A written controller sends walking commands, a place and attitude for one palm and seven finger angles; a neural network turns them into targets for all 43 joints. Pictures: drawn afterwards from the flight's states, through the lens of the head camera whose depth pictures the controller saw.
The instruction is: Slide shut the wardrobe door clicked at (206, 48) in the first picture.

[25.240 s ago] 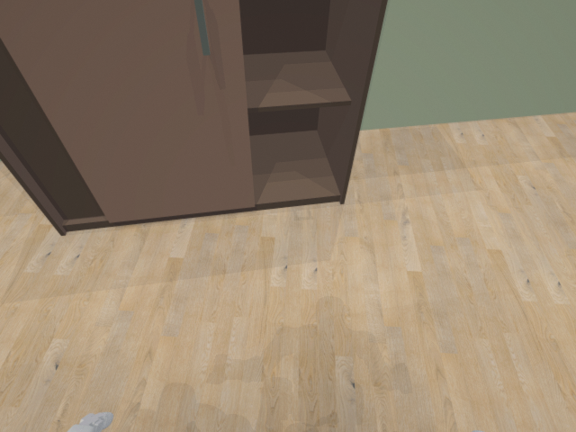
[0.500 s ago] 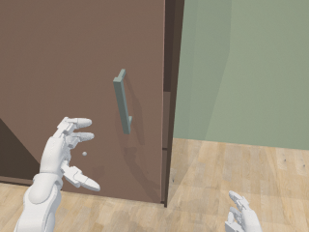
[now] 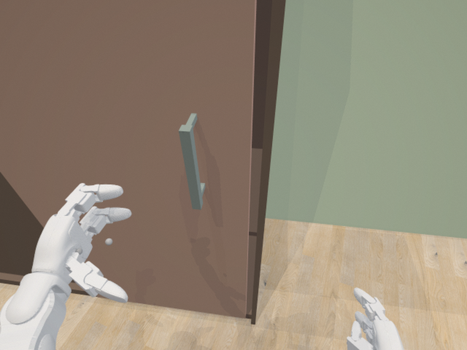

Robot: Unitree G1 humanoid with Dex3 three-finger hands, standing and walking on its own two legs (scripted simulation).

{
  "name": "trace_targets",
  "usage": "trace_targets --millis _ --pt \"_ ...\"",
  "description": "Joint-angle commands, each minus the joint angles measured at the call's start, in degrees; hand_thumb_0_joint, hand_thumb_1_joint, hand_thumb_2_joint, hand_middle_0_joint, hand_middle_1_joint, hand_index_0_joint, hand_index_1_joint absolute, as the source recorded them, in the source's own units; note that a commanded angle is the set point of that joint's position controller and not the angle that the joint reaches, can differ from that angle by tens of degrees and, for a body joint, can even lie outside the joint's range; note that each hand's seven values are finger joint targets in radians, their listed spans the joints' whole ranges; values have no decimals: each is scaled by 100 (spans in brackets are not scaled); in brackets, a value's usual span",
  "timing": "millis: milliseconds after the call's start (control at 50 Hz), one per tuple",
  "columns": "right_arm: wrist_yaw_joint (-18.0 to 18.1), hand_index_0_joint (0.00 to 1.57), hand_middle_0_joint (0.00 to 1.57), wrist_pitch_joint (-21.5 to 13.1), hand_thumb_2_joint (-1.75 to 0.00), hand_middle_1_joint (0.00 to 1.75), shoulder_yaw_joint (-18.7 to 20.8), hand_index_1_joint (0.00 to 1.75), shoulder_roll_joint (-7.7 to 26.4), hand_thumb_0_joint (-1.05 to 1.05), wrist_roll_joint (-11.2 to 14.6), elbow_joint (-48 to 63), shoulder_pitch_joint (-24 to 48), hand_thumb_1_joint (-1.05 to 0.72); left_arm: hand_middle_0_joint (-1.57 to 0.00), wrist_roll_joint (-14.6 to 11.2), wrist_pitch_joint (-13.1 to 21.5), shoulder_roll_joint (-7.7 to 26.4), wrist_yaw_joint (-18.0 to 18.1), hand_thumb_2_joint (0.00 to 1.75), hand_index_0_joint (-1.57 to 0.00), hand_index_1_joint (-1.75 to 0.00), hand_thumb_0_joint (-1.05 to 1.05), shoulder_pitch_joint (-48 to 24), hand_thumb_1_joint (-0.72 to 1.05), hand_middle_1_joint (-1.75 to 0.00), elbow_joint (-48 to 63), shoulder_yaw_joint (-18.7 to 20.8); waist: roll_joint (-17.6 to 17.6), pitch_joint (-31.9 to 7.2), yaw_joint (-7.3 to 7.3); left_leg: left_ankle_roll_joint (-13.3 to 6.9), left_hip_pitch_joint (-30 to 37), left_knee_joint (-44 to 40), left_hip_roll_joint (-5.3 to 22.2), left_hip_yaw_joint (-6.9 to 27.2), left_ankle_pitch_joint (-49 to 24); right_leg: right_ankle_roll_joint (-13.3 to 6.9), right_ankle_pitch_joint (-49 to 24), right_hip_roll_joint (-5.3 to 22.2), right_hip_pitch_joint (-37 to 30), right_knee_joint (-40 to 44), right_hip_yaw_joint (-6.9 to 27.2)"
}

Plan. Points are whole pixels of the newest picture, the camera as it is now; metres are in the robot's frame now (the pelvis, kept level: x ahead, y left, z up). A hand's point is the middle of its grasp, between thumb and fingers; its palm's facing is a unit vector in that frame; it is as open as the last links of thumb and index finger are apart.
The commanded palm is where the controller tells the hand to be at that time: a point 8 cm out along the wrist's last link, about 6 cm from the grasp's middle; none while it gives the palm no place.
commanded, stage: draw the hand back to the body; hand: left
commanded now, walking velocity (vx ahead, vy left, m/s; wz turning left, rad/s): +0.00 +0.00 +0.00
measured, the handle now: (195, 164) +0.42 +0.13 +0.12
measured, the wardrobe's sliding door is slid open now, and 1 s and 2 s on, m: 0.02 0.02 0.02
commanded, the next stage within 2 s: step back with the hand held close in 1.10 s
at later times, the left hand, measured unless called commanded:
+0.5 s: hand (67, 240) +0.21 +0.26 +0.16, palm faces +0.39 -0.85 -0.35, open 11.0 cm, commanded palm +0.16 +0.29 +0.17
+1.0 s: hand (48, 245) +0.19 +0.27 +0.17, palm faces +0.45 -0.82 -0.36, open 7.5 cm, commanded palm +0.14 +0.30 +0.18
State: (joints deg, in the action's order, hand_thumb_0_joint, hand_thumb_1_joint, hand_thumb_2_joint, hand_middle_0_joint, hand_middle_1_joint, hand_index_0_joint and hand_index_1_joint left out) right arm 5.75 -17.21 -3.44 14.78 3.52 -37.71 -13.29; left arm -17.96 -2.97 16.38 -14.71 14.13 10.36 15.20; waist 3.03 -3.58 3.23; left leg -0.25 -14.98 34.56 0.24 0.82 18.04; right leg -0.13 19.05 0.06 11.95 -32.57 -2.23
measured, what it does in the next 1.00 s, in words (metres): stands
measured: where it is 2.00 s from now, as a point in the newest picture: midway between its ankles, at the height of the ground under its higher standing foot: outside the picture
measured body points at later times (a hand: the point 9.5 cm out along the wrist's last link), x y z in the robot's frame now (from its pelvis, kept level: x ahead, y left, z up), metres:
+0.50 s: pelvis +0.01 +0.01 +0.01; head -0.02 -0.01 +0.46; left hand +0.18 +0.30 +0.18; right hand +0.19 -0.21 -0.07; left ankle +0.01 +0.12 -0.73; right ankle -0.02 -0.12 -0.73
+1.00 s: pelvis +0.00 +0.01 +0.01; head -0.02 -0.01 +0.46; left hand +0.16 +0.31 +0.19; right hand +0.20 -0.21 -0.07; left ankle +0.01 +0.12 -0.73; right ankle -0.02 -0.12 -0.73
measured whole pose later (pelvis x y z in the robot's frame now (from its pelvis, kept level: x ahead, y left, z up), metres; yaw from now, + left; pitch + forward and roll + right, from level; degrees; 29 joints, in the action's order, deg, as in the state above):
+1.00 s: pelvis +0.00 +0.01 +0.01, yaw -1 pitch -5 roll +0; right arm 4.5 -7.0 -1.4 12.8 0.4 -38.0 -10.5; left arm -4.8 4.0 19.5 5.4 25.2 21.1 18.7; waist 2.9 0.7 5.1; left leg -0.7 -6.4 26.0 -0.1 -0.3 14.6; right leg 0.3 15.2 0.4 3.7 -23.9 -1.2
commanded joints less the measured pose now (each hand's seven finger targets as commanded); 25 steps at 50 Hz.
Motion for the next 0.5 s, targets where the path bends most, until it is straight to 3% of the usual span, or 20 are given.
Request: trace_targets --millis 0,20,40,60,80,120,200,400,440,480 --pt "76 20 20 -424 -90 30 218 30 583 0 -8 947 866 -90 -24 -131 313 1075 -3 29 -24 -104 0 -1264 -37 -104 1470 511 -8 -422 -44 -116 500 -613 42 170 -891 -37 -1034 -53 296 602 -90" --pt "42 20 20 -282 -90 30 313 30 543 0 -218 969 1005 -90 -24 735 630 1695 887 31 -24 -102 0 -1429 -33 -102 2057 629 -74 13 138 -136 342 -680 -13 132 -861 -54 -934 29 324 1005 222" --pt "20 20 20 -201 -90 30 317 30 524 0 -237 892 943 -90 -24 842 672 1396 1255 32 -24 -100 0 -1070 -30 -100 1716 515 -245 223 22 -101 337 -700 43 105 -639 -64 -634 77 421 1075 178" --pt "-14 20 20 -93 -90 30 296 30 486 0 -264 881 938 -90 -24 965 724 1069 1453 34 -24 -98 0 -771 -26 -98 1637 249 -293 233 -2 -115 377 -739 65 126 -677 -73 -700 104 340 1035 135" --pt "-45 20 20 13 -90 30 313 30 462 0 -259 897 924 -90 -24 1028 768 963 1579 36 -24 -96 0 -394 -22 -96 1593 192 -210 87 9 -117 491 -757 93 96 -781 -72 -826 122 216 983 121" --pt "-90 20 20 177 -90 30 334 30 442 0 -275 922 942 -90 -24 1120 878 1064 1752 39 -24 -92 0 -182 -15 -92 1755 269 -38 -192 39 -108 657 -832 110 49 -901 -80 -976 151 -15 965 131" --pt "-88 20 20 347 -90 30 358 30 431 0 -298 939 1019 -90 -23 1260 1036 1216 1959 46 -23 -83 0 -281 -1 -83 2037 332 143 -279 29 -102 848 -975 126 22 -1010 -94 -1056 151 -193 1048 133" --pt "-116 20 20 559 -90 30 392 30 410 0 -323 918 1079 -90 -22 1315 1067 1287 2067 64 -22 -62 0 272 36 -62 2079 602 -126 -33 95 -76 947 -1163 171 36 -1529 -98 -1488 124 -437 1103 56" --pt "-121 20 20 601 -90 30 403 30 428 0 -316 907 1094 -90 -22 1335 1071 1319 2066 67 -22 -58 0 284 43 -58 2070 662 53 59 104 -55 931 -1216 173 39 -1475 -112 -1388 120 -444 1143 68" --pt "-125 20 20 633 -90 30 409 30 413 0 -310 938 1100 -90 -21 1322 1091 1324 2066 71 -21 -53 0 258 50 -53 2151 695 6 76 99 -53 954 -1233 180 44 -1469 -109 -1375 112 -435 1161 60"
